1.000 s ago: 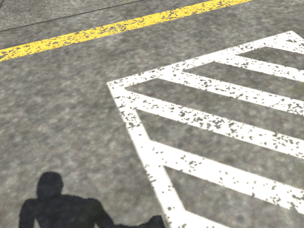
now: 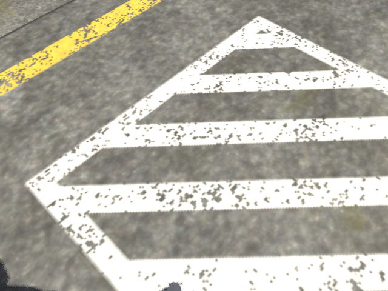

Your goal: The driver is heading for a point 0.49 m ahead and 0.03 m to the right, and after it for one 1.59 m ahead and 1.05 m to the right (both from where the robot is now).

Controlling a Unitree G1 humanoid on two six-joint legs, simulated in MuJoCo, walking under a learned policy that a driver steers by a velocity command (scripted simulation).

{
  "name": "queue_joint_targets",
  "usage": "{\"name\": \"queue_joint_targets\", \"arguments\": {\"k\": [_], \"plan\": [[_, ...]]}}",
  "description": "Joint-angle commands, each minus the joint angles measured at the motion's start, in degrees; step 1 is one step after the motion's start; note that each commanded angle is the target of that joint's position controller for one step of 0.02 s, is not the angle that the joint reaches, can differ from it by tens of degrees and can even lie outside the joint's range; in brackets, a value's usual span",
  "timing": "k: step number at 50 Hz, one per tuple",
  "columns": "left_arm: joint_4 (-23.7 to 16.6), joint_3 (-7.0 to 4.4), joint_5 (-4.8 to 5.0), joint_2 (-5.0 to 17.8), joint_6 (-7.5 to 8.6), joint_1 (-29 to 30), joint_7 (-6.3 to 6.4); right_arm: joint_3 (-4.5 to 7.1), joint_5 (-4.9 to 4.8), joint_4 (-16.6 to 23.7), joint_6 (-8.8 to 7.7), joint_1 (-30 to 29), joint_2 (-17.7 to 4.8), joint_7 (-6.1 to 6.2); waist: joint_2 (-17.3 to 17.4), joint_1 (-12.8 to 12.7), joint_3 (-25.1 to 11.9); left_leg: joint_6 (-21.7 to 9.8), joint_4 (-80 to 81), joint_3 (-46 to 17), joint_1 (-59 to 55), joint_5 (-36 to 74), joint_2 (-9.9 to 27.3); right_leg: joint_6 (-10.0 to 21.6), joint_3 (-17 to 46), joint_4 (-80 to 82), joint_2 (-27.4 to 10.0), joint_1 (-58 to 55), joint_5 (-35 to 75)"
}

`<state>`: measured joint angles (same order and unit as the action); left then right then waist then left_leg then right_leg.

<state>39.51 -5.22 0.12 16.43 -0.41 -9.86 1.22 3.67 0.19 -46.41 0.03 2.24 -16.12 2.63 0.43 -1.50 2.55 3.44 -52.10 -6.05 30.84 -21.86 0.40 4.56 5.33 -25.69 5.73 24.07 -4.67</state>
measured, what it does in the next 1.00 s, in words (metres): walks ahead: left foot, then right foot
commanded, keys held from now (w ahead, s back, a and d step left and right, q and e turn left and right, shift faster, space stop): e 0.14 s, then w+e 0.20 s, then w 0.28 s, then w+q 0.38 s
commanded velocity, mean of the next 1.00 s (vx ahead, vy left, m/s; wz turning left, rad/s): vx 0.32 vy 0.00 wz -0.22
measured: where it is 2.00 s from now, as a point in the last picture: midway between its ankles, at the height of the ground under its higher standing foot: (261, 212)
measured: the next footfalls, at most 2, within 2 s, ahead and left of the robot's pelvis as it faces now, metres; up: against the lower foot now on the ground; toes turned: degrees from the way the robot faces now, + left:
left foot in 0.18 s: +0.08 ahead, +0.16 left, +0.00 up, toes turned -12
right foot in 0.64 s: +0.16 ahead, -0.17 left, +0.00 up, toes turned -20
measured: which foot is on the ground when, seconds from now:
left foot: up 0.00-0.16, down 0.18-0.66, up 0.68-1.00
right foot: down 0.00-0.18, up 0.20-0.62, down 0.64-1.00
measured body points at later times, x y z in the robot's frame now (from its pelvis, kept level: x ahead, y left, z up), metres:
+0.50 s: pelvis +0.07 +0.03 +0.01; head +0.08 +0.04 +0.46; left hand +0.31 +0.23 -0.08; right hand +0.02 -0.26 -0.10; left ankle +0.04 +0.16 -0.74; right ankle +0.09 -0.16 -0.67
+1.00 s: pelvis +0.25 -0.10 +0.00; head +0.27 -0.11 +0.45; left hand +0.34 +0.17 -0.11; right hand +0.36 -0.38 -0.10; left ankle +0.46 +0.02 -0.68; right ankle +0.12 -0.16 -0.74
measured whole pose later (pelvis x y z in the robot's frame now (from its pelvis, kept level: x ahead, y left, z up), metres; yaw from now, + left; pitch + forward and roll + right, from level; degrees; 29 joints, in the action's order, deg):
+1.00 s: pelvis +0.25 -0.10 +0.00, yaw -10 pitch +2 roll -2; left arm 44.9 -3.8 -0.4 14.3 5.4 -21.5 0.3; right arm 3.6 -1.2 -43.5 -2.6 9.1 -16.2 -2.3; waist 2.7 -2.9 0.5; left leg -0.6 -45.4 -2.7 42.0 3.5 4.2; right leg 1.7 -10.6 -12.1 2.1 -3.3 -17.2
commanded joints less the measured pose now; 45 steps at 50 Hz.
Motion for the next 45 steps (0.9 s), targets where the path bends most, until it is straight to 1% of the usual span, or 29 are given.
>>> {"name": "queue_joint_targets", "arguments": {"k": [1,6,7,8,9,10,11,12,13,14,15,16,18,21,25,27,29,30,31,32,33,34,35,36,37,38,39,41,45], "plan": [[-5.06,-2.4,0.02,9.21,0.02,1.41,0.91,1.19,-0.19,2.15,-0.16,2.96,-4.62,0.2,-7.93,1.07,-10.42,0.57,4.15,0.71,-3.13,2.81,-1.36,8.1,17.9,8.86,-13.17,-7.84,-8.46],[-6.19,-2.26,0.02,8.99,-1.0,1.26,1.03,1.49,-0.74,2.53,-1.64,4.03,-5.4,-0.89,-10.33,0.61,-9.65,-1.03,14.33,0.78,-7.63,2.09,-2.51,6.71,22.76,7.63,-12.67,-9.34,-10.05],[-6.51,-2.22,0.26,9.0,-1.26,1.68,1.12,1.62,-0.82,2.2,-1.94,5.61,-5.51,-1.23,-10.46,1.46,-9.64,-1.79,18.68,1.35,-10.24,3.59,-2.74,6.06,23.14,6.75,-12.1,-9.03,-9.07],[-6.81,-2.13,0.77,8.89,-1.58,2.19,1.29,1.89,-0.88,1.32,-2.2,9.06,-5.87,-1.65,-9.96,3.3,-10.65,-2.99,25.31,2.42,-15.97,7.06,-2.56,4.68,22.41,5.97,-10.51,-6.69,-14.28],[-7.14,-1.7,0.9,7.63,-1.76,1.92,1.42,2.65,-0.48,0.34,-2.16,12.55,-7.87,-1.73,-7.26,4.43,-10.62,-5.09,30.48,0.05,-23.58,7.13,2.05,1.91,19.78,2.46,-7.29,-0.2,-22.91],[-7.03,-0.79,0.82,3.76,-1.87,0.22,1.37,3.35,0.62,0.44,-1.76,14.99,-11.22,-1.41,4.06,3.7,-11.23,-9.37,34.11,-11.96,-30.73,-1.93,15.37,-1.31,10.11,-13.7,-0.59,10.09,-30.63],[-10.19,-1.34,1.42,5.61,-0.73,3.12,0.89,3.98,2.79,1.09,-1.95,13.22,-14.77,-1.87,17.49,3.17,-5.37,-16.37,41.69,-29.31,-24.86,-12.62,22.8,-1.89,3.68,-23.67,2.59,22.1,-27.86],[-9.63,-2.22,0.78,9.48,0.06,3.17,0.5,3.56,2.65,3.49,-2.63,8.2,-12.39,-1.49,13.77,1.86,-2.54,-16.69,41.93,-27.66,-22.57,-15.28,22.61,-2.54,5.72,-30.31,-2.06,23.14,-22.1],[-8.16,-2.74,0.43,10.5,0.15,1.51,0.02,2.94,1.18,4.3,-2.93,5.69,-9.53,-0.77,11.14,0.97,-2.2,-13.66,41.49,-21.27,-22.93,-13.02,19.26,-3.26,4.65,-33.33,-2.74,23.1,-17.22],[-6.45,-2.66,0.04,9.43,-0.11,-0.8,-0.13,2.48,0.2,4.9,-3.08,5.4,-8.17,-0.34,9.17,0.68,-3.26,-11.45,40.91,-16.54,-24.56,-10.39,16.56,-4.41,3.04,-36.81,-3.36,22.42,-14.6],[-6.19,-2.27,-0.16,7.97,-0.06,-1.38,-0.56,2.27,-0.35,4.57,-3.18,6.53,-7.82,-0.05,8.13,1.3,-2.55,-11.06,41.39,-13.53,-24.86,-7.82,15.77,-5.31,1.82,-40.27,-4.11,23.22,-12.17],[-6.29,-1.89,0.05,6.64,0.14,-1.0,-0.95,2.0,-0.23,4.43,-3.47,8.23,-7.55,0.08,7.12,2.03,-2.22,-10.76,42.06,-10.24,-24.6,-5.54,14.92,-5.75,0.51,-42.64,-4.93,23.09,-10.2],[-7.11,-1.15,0.55,4.76,0.73,0.81,-1.23,1.92,0.29,3.63,-4.01,12.44,-7.36,-0.29,6.65,4.02,-1.23,-11.22,42.89,-6.25,-25.55,-3.21,13.86,-6.4,-0.75,-42.55,-6.03,24.24,-7.46],[-8.35,-0.35,0.97,3.37,1.77,3.72,-1.38,2.05,0.41,2.55,-4.46,17.08,-7.94,-1.08,6.89,6.12,0.3,-12.9,44.08,-3.98,-27.93,-0.43,14.18,-6.91,-0.48,-33.33,-6.72,24.03,-4.85],[-9.7,0.82,0.91,1.94,2.91,7.08,-2.52,2.65,-0.75,2.42,-4.43,16.52,-10.72,-1.76,8.64,6.43,1.19,-13.03,44.27,1.28,-23.88,5.98,14.2,-6.43,-6.01,-17.78,-8.27,12.99,-4.53],[-9.81,0.96,1.23,2.31,3.16,7.51,-3.04,2.86,-1.44,1.8,-4.36,17.92,-11.49,-2.36,9.05,6.89,1.63,-13.33,43.16,1.9,-22.68,6.57,14.92,-5.44,-7.8,-13.33,-7.85,7.85,-7.59],[-9.99,0.84,1.64,3.19,3.4,6.8,-3.34,3.02,-2.2,1.07,-4.0,18.59,-12.06,-2.92,9.25,5.98,2.14,-13.37,41.43,0.92,-22.97,6.18,16.55,-3.39,-8.21,-8.52,-7.44,3.82,-9.79],[-9.18,0.54,1.69,3.61,3.51,3.98,-3.35,2.97,-2.55,0.86,-3.66,17.75,-12.14,-3.08,8.58,3.65,1.55,-12.81,39.3,1.34,-21.94,7.57,16.72,-2.12,-9.14,-4.61,-6.56,-1.22,-7.98],[-7.44,-0.32,1.57,4.98,3.44,-0.75,-3.05,2.6,-2.46,0.61,-3.58,17.65,-11.41,-3.17,7.36,0.99,-0.72,-11.77,34.44,2.85,-20.02,14.86,15.5,-0.87,-10.14,-1.92,-4.85,-9.51,-6.71],[-5.35,-1.8,1.48,7.73,3.41,-8.37,-2.4,1.56,-2.07,0.19,-3.81,17.99,-8.72,-3.34,4.36,-2.94,-5.56,-9.69,23.01,6.37,-15.91,21.9,12.08,0.88,-7.51,-0.76,-5.9,-21.87,-6.08],[-4.22,-2.89,0.15,12.7,3.1,-18.48,-1.32,-0.52,-0.06,2.64,-4.4,16.71,-3.35,-3.72,-8.95,-6.51,-14.81,-5.96,-0.24,10.68,-2.8,7.36,7.5,4.79,10.39,-0.21,-20.82,-38.05,-4.63],[-4.39,-3.16,-0.24,15.93,3.42,-19.41,-1.56,-0.86,-1.38,4.59,-5.87,17.83,-2.11,-3.6,-20.52,-4.78,-18.05,-4.39,-15.73,6.38,14.28,-11.05,0.08,12.58,32.59,8.13,-30.41,-43.65,-13.23],[-4.07,-1.9,-0.18,11.3,4.36,-18.29,-2.07,0.77,-2.79,4.22,-6.46,14.81,-8.04,-3.53,-11.35,-6.17,-13.06,-5.09,-22.21,0.3,18.15,-8.58,2.66,11.56,29.65,9.62,-29.38,-38.34,-15.9],[-3.93,-0.82,-0.01,8.34,4.74,-15.3,-2.22,1.13,-3.3,4.8,-6.41,12.87,-8.68,-3.79,-10.17,-4.41,-8.74,-6.1,-22.19,0.09,19.12,-3.44,4.41,9.34,21.42,9.87,-26.94,-33.61,-15.83],[-4.08,-0.05,0.24,6.29,5.02,-11.18,-2.44,1.02,-2.71,4.1,-5.91,12.66,-7.67,-3.77,-7.14,-2.32,-5.7,-5.85,-19.62,0.59,17.12,1.94,6.54,7.94,15.36,11.8,-23.98,-27.96,-13.93],[-4.07,0.36,0.17,4.78,5.3,-7.96,-2.54,1.25,-1.97,3.89,-5.28,12.59,-7.38,-3.73,-7.57,-0.69,-3.01,-5.36,-16.78,0.46,15.41,5.75,7.43,7.04,10.52,13.77,-21.91,-23.67,-10.17],[-3.85,0.47,-0.19,4.17,5.7,-6.23,-2.43,1.27,-1.96,3.35,-4.59,13.73,-6.53,-3.85,-8.32,0.81,-1.9,-4.88,-15.88,0.17,12.54,8.67,7.84,6.18,6.58,15.35,-20.63,-20.45,-5.73],[-2.8,0.24,-0.65,3.83,6.76,-5.83,-2.18,1.01,-2.05,2.82,-3.5,14.7,-4.47,-3.83,-6.39,2.05,-1.3,-3.92,-15.15,-0.3,11.78,12.38,6.81,5.98,0.86,16.67,-19.8,-18.76,4.06],[-0.43,-0.2,-0.96,4.64,7.18,-6.73,-1.26,0.7,-1.61,4.63,-3.15,10.36,-2.98,-3.84,-3.87,1.77,0.73,-2.98,-3.88,-1.05,13.86,21.39,4.94,5.2,-7.04,17.87,-19.1,-19.43,10.84]]}}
